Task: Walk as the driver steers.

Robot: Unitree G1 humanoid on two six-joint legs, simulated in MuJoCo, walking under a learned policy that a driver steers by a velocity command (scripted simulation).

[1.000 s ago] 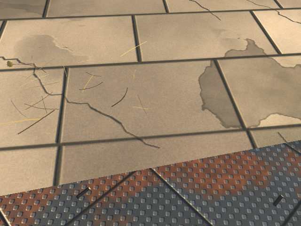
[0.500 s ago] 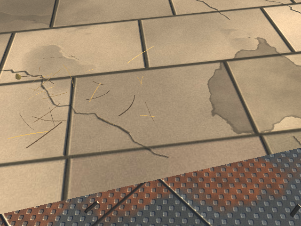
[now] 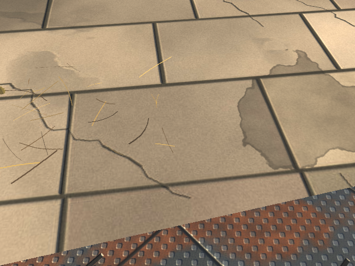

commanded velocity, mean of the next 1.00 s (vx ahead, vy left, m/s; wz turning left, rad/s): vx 0.21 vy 0.00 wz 0.00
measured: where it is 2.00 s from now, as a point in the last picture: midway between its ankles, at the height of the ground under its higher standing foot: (187, 197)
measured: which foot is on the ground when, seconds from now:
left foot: down 0.00-1.00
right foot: down 0.00-0.62, up 0.64-1.00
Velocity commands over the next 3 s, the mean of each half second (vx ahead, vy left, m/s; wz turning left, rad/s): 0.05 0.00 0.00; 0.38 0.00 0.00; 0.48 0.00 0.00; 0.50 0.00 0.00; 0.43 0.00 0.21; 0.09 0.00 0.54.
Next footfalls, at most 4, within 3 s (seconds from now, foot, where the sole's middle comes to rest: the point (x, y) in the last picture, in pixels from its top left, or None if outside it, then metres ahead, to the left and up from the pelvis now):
1.14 right None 0.43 -0.12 -0.77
1.70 left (154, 205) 0.73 0.13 -0.77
2.24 right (208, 146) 1.05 -0.10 -0.77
2.72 left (156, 128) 1.15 0.14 -0.77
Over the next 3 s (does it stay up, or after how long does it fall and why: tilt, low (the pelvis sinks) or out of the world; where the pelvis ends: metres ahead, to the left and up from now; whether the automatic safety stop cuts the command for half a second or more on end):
stays up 1.08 0.03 0.01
